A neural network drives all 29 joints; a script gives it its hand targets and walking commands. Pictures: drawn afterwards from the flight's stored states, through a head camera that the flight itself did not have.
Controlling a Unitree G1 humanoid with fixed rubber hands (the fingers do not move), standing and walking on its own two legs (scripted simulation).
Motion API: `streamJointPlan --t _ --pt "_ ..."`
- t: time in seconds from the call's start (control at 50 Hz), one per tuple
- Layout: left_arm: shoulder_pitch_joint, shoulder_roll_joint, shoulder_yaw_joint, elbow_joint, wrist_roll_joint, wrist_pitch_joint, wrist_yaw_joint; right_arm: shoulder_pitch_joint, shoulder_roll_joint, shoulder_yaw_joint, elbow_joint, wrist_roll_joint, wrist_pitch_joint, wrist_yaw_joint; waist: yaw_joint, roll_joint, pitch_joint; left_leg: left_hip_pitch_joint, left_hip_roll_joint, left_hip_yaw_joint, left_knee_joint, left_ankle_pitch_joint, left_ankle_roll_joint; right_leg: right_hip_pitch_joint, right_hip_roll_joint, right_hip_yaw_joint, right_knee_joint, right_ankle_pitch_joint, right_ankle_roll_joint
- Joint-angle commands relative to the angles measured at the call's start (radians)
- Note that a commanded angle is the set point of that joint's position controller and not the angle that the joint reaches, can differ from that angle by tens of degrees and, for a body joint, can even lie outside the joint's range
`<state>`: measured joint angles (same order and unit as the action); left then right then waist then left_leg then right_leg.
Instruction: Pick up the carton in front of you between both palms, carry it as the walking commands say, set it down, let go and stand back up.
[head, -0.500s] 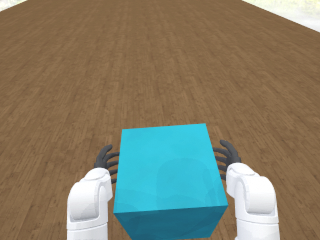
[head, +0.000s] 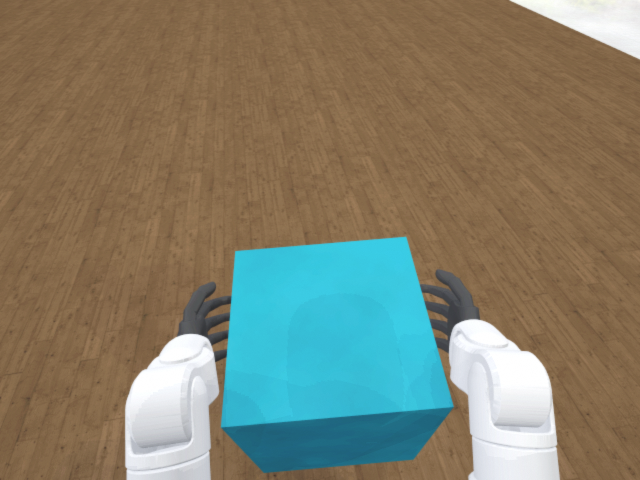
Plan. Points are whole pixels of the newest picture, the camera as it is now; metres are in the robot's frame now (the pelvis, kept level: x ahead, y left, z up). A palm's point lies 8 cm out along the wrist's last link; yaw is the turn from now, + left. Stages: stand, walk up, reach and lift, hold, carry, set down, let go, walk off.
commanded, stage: carry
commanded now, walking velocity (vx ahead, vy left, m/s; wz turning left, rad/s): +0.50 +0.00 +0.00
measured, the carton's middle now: (330, 362) +0.28 +0.00 +0.01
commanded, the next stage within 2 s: none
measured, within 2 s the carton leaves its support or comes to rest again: neither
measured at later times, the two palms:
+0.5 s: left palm (230, 181) +0.59 +0.15 +0.09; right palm (400, 172) +0.60 -0.15 +0.09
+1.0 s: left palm (243, 141) +0.76 +0.15 +0.07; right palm (385, 137) +0.76 -0.15 +0.07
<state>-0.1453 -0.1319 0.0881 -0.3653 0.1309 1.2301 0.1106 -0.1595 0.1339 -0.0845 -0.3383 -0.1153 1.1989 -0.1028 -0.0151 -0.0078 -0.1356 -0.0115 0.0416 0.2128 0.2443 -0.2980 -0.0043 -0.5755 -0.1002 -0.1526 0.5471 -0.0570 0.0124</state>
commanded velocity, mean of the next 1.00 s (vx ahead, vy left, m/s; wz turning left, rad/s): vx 0.15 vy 0.00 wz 0.00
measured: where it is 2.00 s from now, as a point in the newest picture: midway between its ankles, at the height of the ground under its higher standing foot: (322, 444)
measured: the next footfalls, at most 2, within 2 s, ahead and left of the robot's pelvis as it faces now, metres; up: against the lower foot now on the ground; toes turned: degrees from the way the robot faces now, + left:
right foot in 0.08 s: +0.23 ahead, -0.12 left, +0.00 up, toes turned -10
left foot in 0.52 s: +0.51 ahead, +0.10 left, +0.00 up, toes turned -13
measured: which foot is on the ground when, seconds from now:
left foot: down 0.00-0.10, up 0.12-0.50, down 0.52-1.00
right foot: up 0.00-0.06, down 0.08-0.52, up 0.54-0.72, down 0.74-1.00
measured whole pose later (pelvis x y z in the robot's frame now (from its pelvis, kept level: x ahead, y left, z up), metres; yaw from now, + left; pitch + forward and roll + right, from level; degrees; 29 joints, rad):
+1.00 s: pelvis +0.49 +0.00 -0.01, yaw +0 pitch +4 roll +0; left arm -0.16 -0.13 0.09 -0.16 0.18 1.14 0.08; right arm -0.16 0.13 -0.09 -0.17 -0.18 1.12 -0.08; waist 0.00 0.00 -0.17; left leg -0.28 0.06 0.20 0.53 -0.28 0.01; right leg -0.19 -0.06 -0.14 0.50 -0.35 0.02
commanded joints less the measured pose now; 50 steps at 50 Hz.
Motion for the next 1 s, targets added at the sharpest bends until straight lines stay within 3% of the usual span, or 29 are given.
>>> streamJointPlan --t 0.0,0.04,0.06,0.08,0.1,0.12,0.16,0.18,0.22,0.28,0.3,0.4,0.44,0.48,0.5,0.52,0.54,0.56,0.6,0.62,0.68,0.72,0.74,0.78,0.8,0.88,0.98 --pt "-0.472 -0.865 -0.691 -0.034 -0.427 0.006 -0.267 -0.411 0.860 0.664 -0.017 0.405 0.030 0.275 -0.004 0.164 -0.087 0.096 0.205 -0.078 0.005 0.420 0.087 0.072 0.032 -0.055 -0.075 0.003 -0.025" --pt "-0.468 -0.853 -0.676 -0.005 -0.425 0.016 -0.273 -0.423 0.848 0.662 -0.003 0.396 0.041 0.272 0.017 0.118 -0.141 0.010 0.156 0.006 0.244 0.537 0.048 0.334 0.097 -0.131 -0.129 -0.069 -0.039" --pt "-0.454 -0.846 -0.665 0.015 -0.425 0.019 -0.276 -0.435 0.833 0.661 0.000 0.394 0.047 0.271 0.037 0.052 -0.214 -0.138 0.129 0.016 0.445 0.441 0.016 0.557 0.027 -0.033 -0.115 -0.134 -0.046" --pt "-0.457 -0.834 -0.649 0.041 -0.411 0.015 -0.279 -0.470 0.837 0.670 -0.018 0.404 0.058 0.270 0.048 -0.194 -0.294 -0.412 0.026 0.007 0.762 0.208 -0.035 0.765 -0.235 0.427 -0.211 -0.257 -0.165" --pt "-0.457 -0.858 -0.646 0.067 -0.414 0.008 -0.281 -0.499 0.852 0.681 -0.017 0.414 0.060 0.272 0.051 -0.338 -0.278 -0.661 -0.058 -0.085 0.937 -0.169 -0.037 0.854 -0.331 0.676 -0.312 -0.144 -0.244" --pt "-0.481 -0.892 -0.652 0.042 -0.430 0.004 -0.285 -0.503 0.888 0.684 0.003 0.417 0.053 0.274 0.037 -0.250 -0.265 -0.713 0.006 -0.181 1.045 -0.186 -0.003 0.833 -0.325 0.582 -0.287 -0.027 -0.237" --pt "-0.527 -0.965 -0.673 0.017 -0.450 -0.012 -0.293 -0.526 0.945 0.696 -0.006 0.423 0.030 0.278 0.028 -0.064 -0.250 -0.691 0.082 -0.211 1.000 -0.081 0.020 0.698 -0.271 0.404 -0.275 0.041 -0.178" --pt "-0.554 -0.985 -0.681 0.000 -0.458 -0.020 -0.296 -0.529 0.970 0.703 -0.010 0.424 0.021 0.276 0.023 -0.051 -0.239 -0.649 0.103 -0.215 0.922 -0.026 0.018 0.632 -0.248 0.334 -0.305 0.003 -0.145" --pt "-0.567 -0.996 -0.690 -0.027 -0.473 -0.029 -0.300 -0.518 1.002 0.709 -0.020 0.420 0.005 0.268 0.024 -0.103 -0.239 -0.606 0.089 -0.174 0.819 0.037 0.008 0.588 -0.215 0.235 -0.348 -0.063 -0.128" --pt "-0.533 -0.974 -0.694 -0.052 -0.480 -0.032 -0.304 -0.480 0.997 0.709 -0.040 0.401 -0.006 0.252 0.027 -0.124 -0.204 -0.634 0.084 -0.129 0.645 0.098 -0.017 0.608 -0.200 0.162 -0.398 -0.063 -0.148" --pt "-0.525 -0.963 -0.694 -0.061 -0.479 -0.031 -0.304 -0.469 0.989 0.708 -0.047 0.398 -0.006 0.248 0.027 -0.120 -0.190 -0.638 0.081 -0.115 0.576 0.126 -0.023 0.624 -0.188 0.137 -0.395 -0.022 -0.148" --pt "-0.448 -0.892 -0.677 -0.048 -0.443 -0.012 -0.296 -0.411 0.928 0.700 -0.042 0.394 0.016 0.245 0.033 -0.149 -0.141 -0.525 -0.001 -0.019 0.315 0.271 -0.013 0.649 -0.133 -0.020 -0.277 0.451 -0.094" --pt "-0.431 -0.882 -0.666 -0.027 -0.425 -0.005 -0.293 -0.415 0.911 0.697 -0.034 0.401 0.028 0.254 0.038 -0.156 -0.136 -0.441 -0.023 0.011 0.233 0.348 -0.013 0.658 -0.111 -0.055 -0.209 0.494 -0.069" --pt "-0.438 -0.875 -0.660 -0.010 -0.418 0.000 -0.292 -0.410 0.905 0.692 -0.017 0.403 0.035 0.263 0.018 -0.107 -0.148 -0.220 -0.054 0.057 0.079 0.484 -0.007 0.583 -0.071 -0.104 -0.043 0.481 -0.021" --pt "-0.448 -0.872 -0.661 0.001 -0.417 0.001 -0.293 -0.416 0.896 0.687 -0.009 0.400 0.038 0.269 0.008 -0.078 -0.176 -0.063 0.015 -0.002 0.077 0.603 -0.004 0.491 -0.059 -0.087 0.052 0.360 0.015" --pt "-0.476 -0.867 -0.669 -0.001 -0.421 0.006 -0.294 -0.415 0.893 0.673 0.004 0.395 0.040 0.272 -0.002 0.083 -0.263 0.153 0.213 -0.195 0.211 1.079 0.045 0.340 -0.025 -0.066 0.243 -0.012 0.053" --pt "-0.495 -0.887 -0.688 -0.001 -0.433 0.014 -0.292 -0.402 0.894 0.653 0.047 0.384 0.035 0.276 -0.009 0.235 -0.370 0.383 0.367 -0.402 0.235 1.227 0.208 0.116 0.069 0.013 0.404 -0.461 0.063" --pt "-0.480 -0.900 -0.692 -0.001 -0.433 0.010 -0.294 -0.375 0.918 0.649 0.057 0.395 0.025 0.279 -0.005 0.203 -0.379 0.299 0.371 -0.425 0.158 1.057 0.233 0.108 0.055 0.088 0.443 -0.544 0.047" --pt "-0.548 -0.947 -0.712 -0.035 -0.448 -0.011 -0.295 -0.422 0.986 0.659 0.025 0.410 0.005 0.284 0.005 0.137 -0.337 0.170 0.326 -0.327 0.086 0.807 0.182 0.141 0.017 0.135 0.289 -0.550 0.014" --pt "-0.575 -0.964 -0.720 -0.052 -0.456 -0.020 -0.294 -0.445 1.012 0.667 0.012 0.418 -0.003 0.284 0.009 0.144 -0.304 0.105 0.292 -0.272 0.069 0.748 0.147 0.188 0.008 0.125 0.154 -0.544 0.011" --pt "-0.545 -0.995 -0.732 -0.069 -0.460 -0.038 -0.284 -0.442 1.022 0.675 -0.032 0.422 -0.019 0.281 0.007 0.157 -0.353 0.045 0.246 -0.185 0.061 0.541 0.120 0.333 0.040 0.055 -0.024 -0.352 0.012" --pt "-0.499 -0.993 -0.733 -0.080 -0.445 -0.047 -0.280 -0.418 1.011 0.683 -0.046 0.418 -0.025 0.282 0.014 0.112 -0.354 -0.010 0.210 -0.122 0.103 0.479 0.090 0.430 0.018 0.031 -0.174 -0.101 0.020" --pt "-0.482 -0.989 -0.734 -0.076 -0.437 -0.049 -0.281 -0.410 1.001 0.687 -0.047 0.413 -0.028 0.283 0.016 0.094 -0.346 -0.039 0.189 -0.097 0.125 0.425 0.064 0.461 -0.020 0.048 -0.198 -0.026 0.024" --pt "-0.477 -0.975 -0.726 -0.053 -0.419 -0.050 -0.287 -0.415 0.987 0.705 -0.038 0.410 -0.026 0.288 0.004 0.006 -0.291 -0.091 0.144 -0.092 0.172 0.420 0.020 0.455 -0.101 0.105 -0.120 0.151 0.013" --pt "-0.461 -0.965 -0.718 -0.025 -0.414 -0.049 -0.291 -0.403 0.976 0.704 -0.017 0.403 -0.024 0.289 0.006 -0.019 -0.276 -0.095 0.144 -0.097 0.194 0.470 0.013 0.454 -0.097 0.091 -0.094 0.201 0.010" --pt "-0.391 -0.925 -0.680 0.097 -0.374 -0.067 -0.304 -0.362 0.931 0.687 0.084 0.360 -0.036 0.296 0.014 -0.027 -0.244 -0.109 0.133 -0.095 0.292 0.657 0.011 0.441 -0.081 0.081 -0.048 0.415 0.006" --pt "-0.424 -0.927 -0.639 0.182 -0.343 -0.141 -0.315 -0.386 0.940 0.646 0.181 0.320 -0.108 0.301 0.014 -0.027 -0.216 -0.148 0.117 -0.087 0.308 0.616 -0.004 0.455 -0.075 0.074 -0.038 0.492 0.010"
